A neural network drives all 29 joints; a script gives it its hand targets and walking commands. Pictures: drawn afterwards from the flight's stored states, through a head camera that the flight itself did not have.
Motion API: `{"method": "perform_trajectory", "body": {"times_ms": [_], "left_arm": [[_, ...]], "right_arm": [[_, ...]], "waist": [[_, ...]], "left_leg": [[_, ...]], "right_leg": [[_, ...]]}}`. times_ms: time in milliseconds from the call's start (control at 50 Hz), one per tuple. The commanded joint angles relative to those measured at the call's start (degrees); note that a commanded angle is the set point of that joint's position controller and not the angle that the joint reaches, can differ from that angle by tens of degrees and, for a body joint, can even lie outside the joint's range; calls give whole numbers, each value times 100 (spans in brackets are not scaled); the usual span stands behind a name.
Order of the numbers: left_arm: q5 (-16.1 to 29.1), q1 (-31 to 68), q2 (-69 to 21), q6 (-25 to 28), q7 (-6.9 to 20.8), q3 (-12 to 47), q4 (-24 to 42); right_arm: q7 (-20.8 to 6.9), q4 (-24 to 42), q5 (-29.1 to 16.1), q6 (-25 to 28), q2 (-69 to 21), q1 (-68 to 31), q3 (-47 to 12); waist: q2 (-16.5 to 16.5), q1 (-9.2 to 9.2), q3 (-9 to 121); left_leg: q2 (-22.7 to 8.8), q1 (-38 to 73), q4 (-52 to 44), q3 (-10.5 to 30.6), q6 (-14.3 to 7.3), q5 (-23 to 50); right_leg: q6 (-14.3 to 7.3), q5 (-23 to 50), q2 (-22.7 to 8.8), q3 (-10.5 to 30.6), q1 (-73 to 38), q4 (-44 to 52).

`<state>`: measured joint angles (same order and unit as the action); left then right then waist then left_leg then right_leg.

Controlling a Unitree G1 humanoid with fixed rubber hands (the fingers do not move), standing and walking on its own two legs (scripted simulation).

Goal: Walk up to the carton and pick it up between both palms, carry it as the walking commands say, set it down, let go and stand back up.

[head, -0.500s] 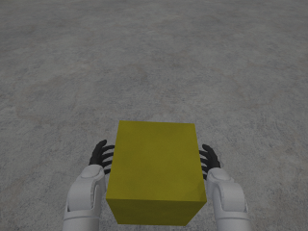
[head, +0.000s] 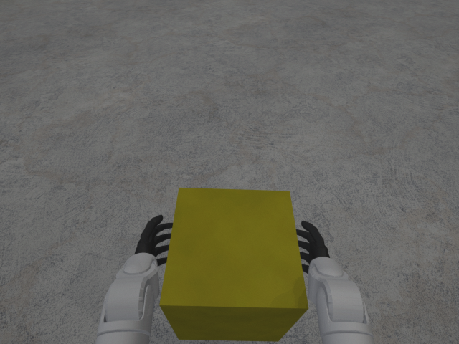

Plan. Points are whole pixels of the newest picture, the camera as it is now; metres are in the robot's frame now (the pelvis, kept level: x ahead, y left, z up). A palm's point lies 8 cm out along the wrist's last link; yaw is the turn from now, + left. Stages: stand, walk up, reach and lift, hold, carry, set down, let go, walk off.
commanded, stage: hold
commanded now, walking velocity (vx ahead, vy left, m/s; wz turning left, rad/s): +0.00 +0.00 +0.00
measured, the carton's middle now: (231, 269) +0.28 +0.00 -0.05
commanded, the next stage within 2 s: set down in 0.20 s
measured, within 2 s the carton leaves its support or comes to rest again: neither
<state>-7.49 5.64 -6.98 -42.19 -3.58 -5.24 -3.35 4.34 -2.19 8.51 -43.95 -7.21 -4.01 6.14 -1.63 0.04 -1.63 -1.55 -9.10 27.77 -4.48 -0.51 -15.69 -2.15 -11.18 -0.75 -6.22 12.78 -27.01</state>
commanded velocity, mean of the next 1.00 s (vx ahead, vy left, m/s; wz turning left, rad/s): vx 0.00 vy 0.00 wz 0.00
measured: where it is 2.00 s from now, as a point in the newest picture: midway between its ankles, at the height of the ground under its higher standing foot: outside the picture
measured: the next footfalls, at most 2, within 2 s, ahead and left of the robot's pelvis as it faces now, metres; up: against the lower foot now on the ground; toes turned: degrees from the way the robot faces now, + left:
none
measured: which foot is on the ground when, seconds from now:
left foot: down 0.00-1.00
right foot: down 0.00-1.00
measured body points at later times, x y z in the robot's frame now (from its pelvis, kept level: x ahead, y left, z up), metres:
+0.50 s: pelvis -0.03 +0.00 -0.01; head -0.05 -0.02 +0.44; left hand +0.28 +0.16 +0.01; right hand +0.29 -0.14 +0.00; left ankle +0.00 +0.12 -0.74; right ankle +0.04 -0.09 -0.74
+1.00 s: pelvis -0.03 +0.00 -0.03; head +0.06 +0.00 +0.41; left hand +0.31 +0.16 -0.07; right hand +0.31 -0.14 -0.08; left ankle +0.00 +0.12 -0.74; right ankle +0.04 -0.10 -0.74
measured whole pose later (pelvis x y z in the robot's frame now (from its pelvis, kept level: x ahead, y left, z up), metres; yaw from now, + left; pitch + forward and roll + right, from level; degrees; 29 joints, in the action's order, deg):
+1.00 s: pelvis -0.03 +0.00 -0.03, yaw +1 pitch +9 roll +0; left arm -16.9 24.6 -9.8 -19.0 1.2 -23.1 -29.9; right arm 1.9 -29.1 15.9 -20.8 -9.5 -22.4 19.9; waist -1.5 0.0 -2.2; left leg 3.2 -33.3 44.3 4.4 -0.2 -19.4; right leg -1.6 -14.8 3.5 2.0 35.9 -42.3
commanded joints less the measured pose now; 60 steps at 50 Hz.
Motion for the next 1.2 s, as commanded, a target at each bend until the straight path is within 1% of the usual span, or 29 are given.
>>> {"method": "perform_trajectory", "body": {"times_ms": [0, 20, 40, 80, 120, 180, 200, 220, 240, 260, 280, 320, 340, 380, 420, 480, 540, 600, 700, 760, 820, 920, 1000, 1080, 1180], "left_arm": [[1164, 2510, -3271, 423, 908, 3127, 1364], [1242, 2828, -3212, 457, 921, 3137, 1533], [1268, 2808, -3288, 464, 930, 3147, 1542], [1273, 2785, -3346, 434, 946, 3108, 1423], [1209, 2784, -3335, 362, 974, 2993, 1087], [1120, 3000, -3483, 281, 1037, 2795, 582], [853, 2441, -3817, 316, 947, 2697, 621], [757, 2485, -3874, 285, 951, 2562, 405], [663, 2580, -3929, 273, 959, 2439, 205], [634, 2830, -4015, 293, 1001, 2346, 18], [617, 3177, -4129, 333, 1054, 2290, -159], [638, 3954, -4510, 461, 1201, 2284, -489], [661, 4301, -4758, 537, 1292, 2306, -678], [626, 4850, -5215, 691, 1481, 2252, -1162], [537, 5112, -5501, 849, 1633, 2082, -1645], [333, 5225, -5671, 1071, 1783, 1718, -2230], [115, 5240, -5645, 1280, 1844, 1365, -2640], [-36, 5220, -5621, 1476, 1860, 1161, -2874], [-181, 5101, -5546, 1794, 1832, 1072, -2933], [-231, 4983, -5534, 1992, 1809, 1140, -2898], [-233, 4961, -5559, 2197, 1780, 1260, -2857], [-193, 5109, -5632, 2497, 1708, 1441, -2854], [-165, 5211, -5661, 2667, 1639, 1542, -2922], [-123, 5307, -5684, 2789, 1565, 1659, -2932], [-60, 5496, -5676, 2860, 1494, 1714, -2979]], "right_arm": [[-731, 1786, -1223, 458, -3507, -2639, -3098], [-719, 2002, -1288, 449, -3567, -2950, -3207], [-737, 1985, -1294, 446, -3626, -2894, -3293], [-747, 1911, -1272, 423, -3638, -2901, -3342], [-744, 1610, -1172, 364, -3655, -2864, -3224], [-786, 1147, -1045, 286, -3762, -3063, -3047], [-916, 943, -1355, 375, -3916, -3215, -3339], [-967, 717, -1260, 384, -3890, -3279, -3157], [-1011, 461, -1147, 410, -3873, -3338, -2960], [-1061, 248, -1065, 443, -3944, -3568, -2823], [-1114, 13, -989, 485, -4036, -3833, -2668], [-1237, -350, -899, 601, -4380, -4423, -2462], [-1310, -600, -847, 655, -4652, -4640, -2387], [-1458, -1103, -765, 776, -5210, -5046, -2261], [-1550, -1589, -659, 909, -5584, -5179, -2091], [-1615, -2080, -539, 1109, -5877, -5278, -1889], [-1631, -2283, -451, 1322, -5937, -5468, -1742], [-1622, -2354, -395, 1533, -5990, -5629, -1716], [-1564, -2445, -301, 1880, -6071, -5524, -1778], [-1507, -2446, -252, 2111, -6068, -5358, -1862], [-1455, -2416, -223, 2346, -6018, -5283, -1942], [-1431, -2418, -179, 2704, -5794, -5409, -1935], [-1450, -2445, -183, 2912, -5624, -5588, -1904], [-1467, -2483, -220, 3036, -5505, -5732, -1885], [-1480, -2549, -267, 3084, -5459, -5950, -1856]], "waist": [[206, 18, 2103], [464, 133, 2338], [385, 197, 2388], [271, 251, 2300], [206, 248, 1927], [125, 247, 1501], [64, 303, 1573], [48, 301, 1402], [26, 269, 1177], [50, 252, 1065], [4, 178, 961], [-113, 21, 975], [-107, -43, 1043], [-117, -100, 1257], [-34, -157, 1480], [127, -116, 1696], [239, -12, 1814], [291, 76, 1968], [303, 134, 2406], [296, 107, 2729], [269, 52, 3020], [127, -43, 3402], [53, -70, 3795], [30, -110, 4258], [55, -131, 4654]], "left_leg": [[448, -233, -388, 905, -218, 1898], [479, -407, -371, 926, -279, 1545], [492, -383, -375, 904, -271, 1491], [497, -369, -392, 867, -253, 1304], [485, -479, -447, 814, -250, 919], [441, -639, -541, 812, -265, 380], [451, -450, -609, 1232, -251, 820], [437, -468, -644, 1239, -234, 684], [414, -511, -685, 1254, -220, 513], [391, -594, -718, 1245, -219, 175], [359, -715, -756, 1247, -223, -245], [311, -942, -749, 1266, -247, -791], [301, -978, -712, 1275, -251, -868], [295, -1091, -628, 1290, -261, -946], [327, -1150, -507, 1272, -266, -796], [399, -1225, -304, 1206, -267, -494], [448, -1358, -117, 1149, -279, -262], [482, -1543, 64, 1112, -301, -47], [565, -1830, 325, 1073, -306, 326], [623, -1987, 469, 1079, -283, 529], [665, -2117, 642, 1103, -246, 686], [702, -2302, 987, 1132, -167, 804], [719, -2431, 1301, 1125, -98, 949], [744, -2545, 1628, 1111, -34, 1117], [774, -2862, 1998, 1078, 19, 1105]], "right_leg": [[117, 2061, 438, 1135, -2198, 99], [87, 1857, 449, 1153, -2367, 76], [53, 1923, 436, 1157, -2394, 41], [1, 1680, 452, 1135, -2327, 44], [-23, 1210, 441, 1123, -2162, 117], [-64, 568, 426, 1123, -1991, 153], [-42, 803, 418, 1180, -1795, 156], [-60, 647, 434, 1175, -1719, 172], [-69, 478, 439, 1164, -1639, 180], [-66, 194, 437, 1181, -1616, 182], [-54, -89, 441, 1180, -1594, 137], [-41, -417, 465, 1192, -1634, -22], [-40, -462, 471, 1208, -1611, -73], [-34, -519, 470, 1256, -1589, -150], [-20, -446, 444, 1312, -1555, -159], [2, -336, 382, 1404, -1513, -125], [22, -198, 345, 1447, -1431, -164], [51, 70, 331, 1461, -1311, -295], [94, 753, 341, 1487, -1213, -576], [103, 1181, 359, 1498, -1177, -742], [98, 1415, 407, 1473, -996, -928], [59, 1323, 545, 1338, -340, -1303], [43, 1253, 656, 1212, 152, -1630], [59, 1243, 744, 1131, 578, -1941], [103, 1126, 823, 1061, 1129, -2311]]}}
